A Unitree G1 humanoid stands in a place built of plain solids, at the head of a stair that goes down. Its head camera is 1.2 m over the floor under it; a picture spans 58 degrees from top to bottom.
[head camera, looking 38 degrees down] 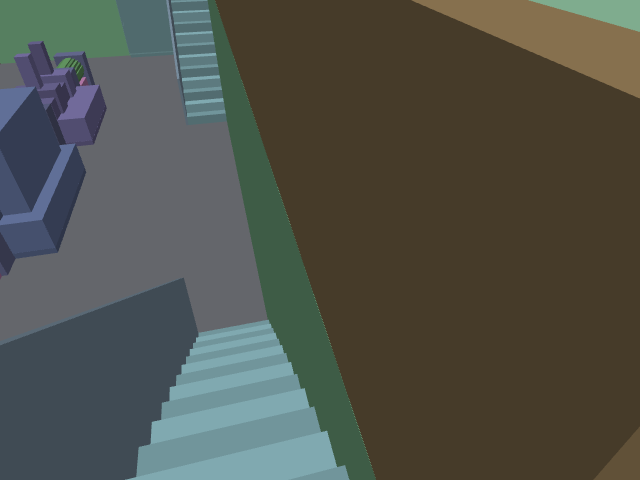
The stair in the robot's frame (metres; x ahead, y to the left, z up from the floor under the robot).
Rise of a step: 0.20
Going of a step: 0.25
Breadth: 0.85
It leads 14 degrees to the left of straight ahead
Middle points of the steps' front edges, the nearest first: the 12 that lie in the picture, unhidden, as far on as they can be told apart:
0.87 0.38 -0.61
1.11 0.44 -0.81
1.35 0.50 -1.02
1.59 0.56 -1.22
1.82 0.62 -1.43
2.06 0.68 -1.63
2.30 0.74 -1.83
2.54 0.80 -2.04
2.78 0.86 -2.24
3.02 0.92 -2.45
3.26 0.98 -2.65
3.49 1.04 -2.85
